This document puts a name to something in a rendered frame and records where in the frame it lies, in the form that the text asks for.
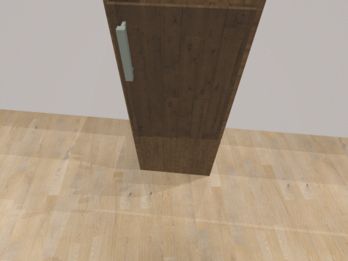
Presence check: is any handle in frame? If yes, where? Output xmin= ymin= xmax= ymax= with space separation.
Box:
xmin=116 ymin=21 xmax=134 ymax=81

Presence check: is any cupboard door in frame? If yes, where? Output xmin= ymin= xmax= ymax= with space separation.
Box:
xmin=106 ymin=2 xmax=257 ymax=140

